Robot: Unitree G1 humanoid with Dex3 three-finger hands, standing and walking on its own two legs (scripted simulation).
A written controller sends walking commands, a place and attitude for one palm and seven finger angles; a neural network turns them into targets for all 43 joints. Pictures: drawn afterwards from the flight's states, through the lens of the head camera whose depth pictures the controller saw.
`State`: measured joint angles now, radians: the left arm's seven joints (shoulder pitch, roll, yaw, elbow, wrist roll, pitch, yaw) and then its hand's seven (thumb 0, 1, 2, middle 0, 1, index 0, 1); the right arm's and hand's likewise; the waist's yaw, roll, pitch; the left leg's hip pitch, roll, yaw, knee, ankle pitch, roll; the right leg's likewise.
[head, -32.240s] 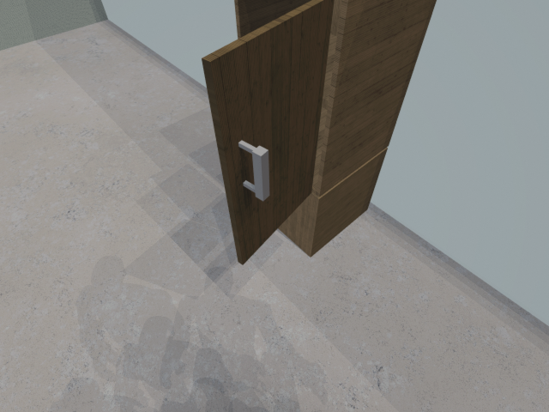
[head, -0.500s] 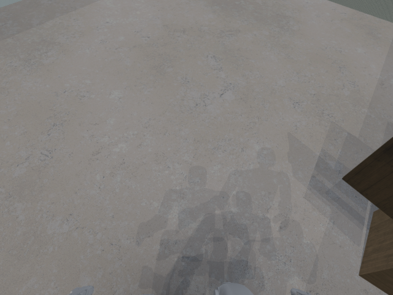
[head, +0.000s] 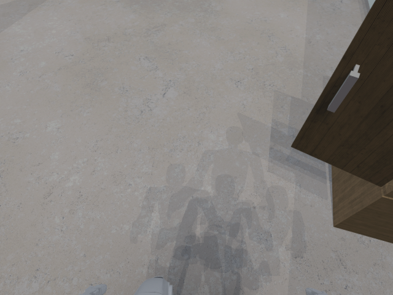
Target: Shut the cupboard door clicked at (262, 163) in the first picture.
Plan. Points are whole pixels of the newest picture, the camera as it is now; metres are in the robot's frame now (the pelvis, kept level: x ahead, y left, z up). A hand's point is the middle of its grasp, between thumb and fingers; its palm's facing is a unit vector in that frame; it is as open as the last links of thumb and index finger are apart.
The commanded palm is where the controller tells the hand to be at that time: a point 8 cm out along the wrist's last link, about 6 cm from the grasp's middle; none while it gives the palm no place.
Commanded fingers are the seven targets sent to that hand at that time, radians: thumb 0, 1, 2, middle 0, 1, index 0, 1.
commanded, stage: turn to face it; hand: left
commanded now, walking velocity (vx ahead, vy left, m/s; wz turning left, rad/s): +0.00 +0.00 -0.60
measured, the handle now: (343, 88) +0.65 -0.38 +0.01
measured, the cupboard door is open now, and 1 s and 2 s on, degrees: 75 75 75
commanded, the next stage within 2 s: take the last steps up to it in 0.78 s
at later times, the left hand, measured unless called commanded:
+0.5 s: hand (133, 252) +0.22 +0.17 -0.16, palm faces -0.31 -0.92 -0.24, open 7.4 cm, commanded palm none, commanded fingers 0.00 0.90 0.90 -0.20 -0.30 -0.20 -0.30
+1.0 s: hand (149, 252) +0.23 +0.14 -0.18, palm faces -0.42 -0.89 -0.17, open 7.4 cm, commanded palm none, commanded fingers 0.00 0.90 0.90 -0.20 -0.30 -0.20 -0.30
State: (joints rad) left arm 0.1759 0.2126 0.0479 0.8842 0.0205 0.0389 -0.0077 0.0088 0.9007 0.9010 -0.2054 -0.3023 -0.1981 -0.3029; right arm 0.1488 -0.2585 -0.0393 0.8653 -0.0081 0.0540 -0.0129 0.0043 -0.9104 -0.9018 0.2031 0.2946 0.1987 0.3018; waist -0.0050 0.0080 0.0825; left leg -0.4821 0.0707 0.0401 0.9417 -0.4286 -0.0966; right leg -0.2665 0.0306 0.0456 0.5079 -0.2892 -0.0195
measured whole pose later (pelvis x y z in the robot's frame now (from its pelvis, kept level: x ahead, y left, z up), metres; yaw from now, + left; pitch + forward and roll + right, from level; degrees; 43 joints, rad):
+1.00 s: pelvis +0.09 -0.01 +0.00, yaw -27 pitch +2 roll -1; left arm 0.22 0.22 0.07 0.97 0.02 0.07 -0.01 0.01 0.90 0.90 -0.20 -0.30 -0.20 -0.30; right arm 0.22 -0.17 0.00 0.92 -0.03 0.00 -0.02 0.00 -0.91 -0.90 0.21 0.30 0.20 0.30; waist -0.01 -0.04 0.02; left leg -0.30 0.06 0.10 0.58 -0.32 0.02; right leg -0.37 0.03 0.03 0.92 -0.51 0.01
